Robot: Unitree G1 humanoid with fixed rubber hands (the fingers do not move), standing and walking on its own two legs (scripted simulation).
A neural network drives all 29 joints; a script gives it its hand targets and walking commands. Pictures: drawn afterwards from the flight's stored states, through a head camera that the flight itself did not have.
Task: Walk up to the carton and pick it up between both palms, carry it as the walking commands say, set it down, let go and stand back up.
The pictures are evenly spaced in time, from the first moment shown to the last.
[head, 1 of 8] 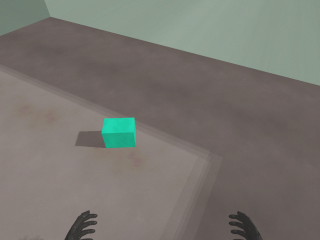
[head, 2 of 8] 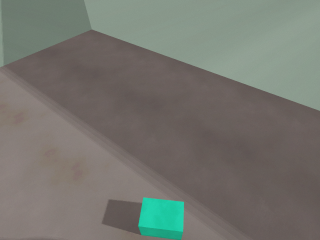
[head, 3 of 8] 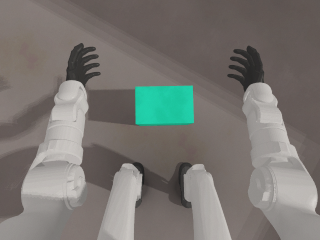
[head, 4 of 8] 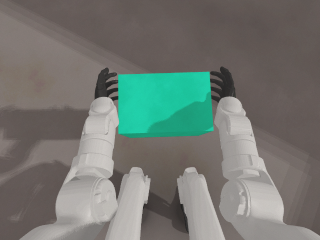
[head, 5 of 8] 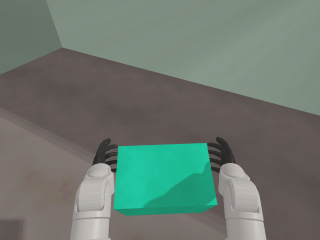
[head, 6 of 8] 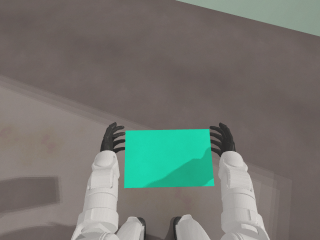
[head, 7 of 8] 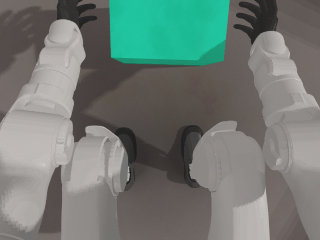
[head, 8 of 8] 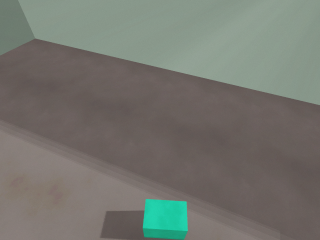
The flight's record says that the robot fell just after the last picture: no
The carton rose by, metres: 0.70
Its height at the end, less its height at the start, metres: +0.00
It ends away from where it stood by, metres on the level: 0.02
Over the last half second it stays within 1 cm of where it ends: yes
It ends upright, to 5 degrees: yes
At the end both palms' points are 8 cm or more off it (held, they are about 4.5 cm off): yes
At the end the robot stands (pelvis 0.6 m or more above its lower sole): yes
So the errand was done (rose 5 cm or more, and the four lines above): yes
